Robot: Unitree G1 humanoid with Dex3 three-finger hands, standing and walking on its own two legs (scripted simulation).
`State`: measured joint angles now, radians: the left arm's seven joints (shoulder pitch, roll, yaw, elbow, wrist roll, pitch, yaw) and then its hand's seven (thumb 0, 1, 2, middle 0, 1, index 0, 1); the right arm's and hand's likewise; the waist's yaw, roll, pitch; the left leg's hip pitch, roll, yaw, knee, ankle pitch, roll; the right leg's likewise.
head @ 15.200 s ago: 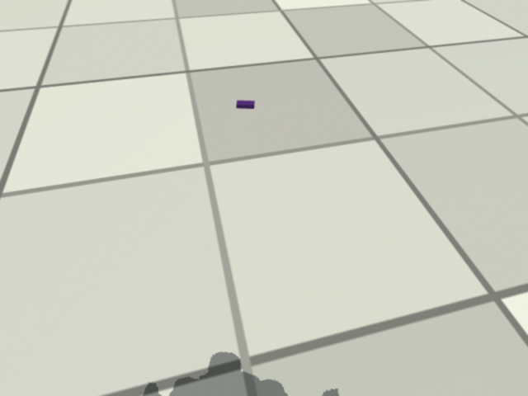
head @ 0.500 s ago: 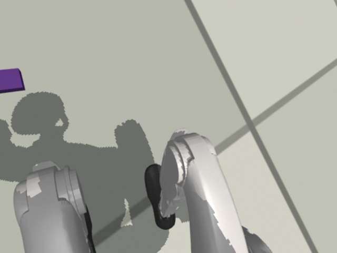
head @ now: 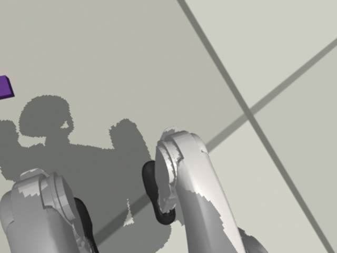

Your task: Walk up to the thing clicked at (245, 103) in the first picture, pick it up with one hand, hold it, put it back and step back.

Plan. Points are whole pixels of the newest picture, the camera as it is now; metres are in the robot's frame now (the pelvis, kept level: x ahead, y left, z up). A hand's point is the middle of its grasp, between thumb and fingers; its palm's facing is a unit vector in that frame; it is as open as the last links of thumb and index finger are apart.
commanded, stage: approach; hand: left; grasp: from above
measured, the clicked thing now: out of the picture +0.53 +0.30 -0.31
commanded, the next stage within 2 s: close in in 0.10 s
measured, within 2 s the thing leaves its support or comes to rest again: neither
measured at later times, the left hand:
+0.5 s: hand out of the picture +0.51 +0.30 -0.21, palm faces -0.49 -0.06 -0.87, open 13.5 cm
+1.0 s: hand out of the picture +0.52 +0.29 -0.25, palm faces -0.47 -0.07 -0.88, open 13.6 cm
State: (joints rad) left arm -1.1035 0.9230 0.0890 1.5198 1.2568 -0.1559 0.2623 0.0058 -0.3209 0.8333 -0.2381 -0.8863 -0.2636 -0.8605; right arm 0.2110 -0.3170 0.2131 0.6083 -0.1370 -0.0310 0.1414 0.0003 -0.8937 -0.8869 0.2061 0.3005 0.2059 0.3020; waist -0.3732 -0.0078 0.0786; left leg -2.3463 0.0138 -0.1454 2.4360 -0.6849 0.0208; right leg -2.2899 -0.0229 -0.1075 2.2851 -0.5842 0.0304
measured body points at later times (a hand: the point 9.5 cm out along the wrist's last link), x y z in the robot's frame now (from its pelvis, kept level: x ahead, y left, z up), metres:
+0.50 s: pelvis +0.01 +0.01 +0.00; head +0.28 +0.11 +0.34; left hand +0.53 +0.30 -0.16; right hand +0.03 -0.26 -0.06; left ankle +0.07 +0.12 -0.29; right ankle +0.12 -0.12 -0.29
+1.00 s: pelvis +0.01 +0.01 -0.02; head +0.30 +0.10 +0.30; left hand +0.54 +0.29 -0.20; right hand +0.01 -0.25 -0.06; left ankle +0.07 +0.12 -0.29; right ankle +0.12 -0.12 -0.29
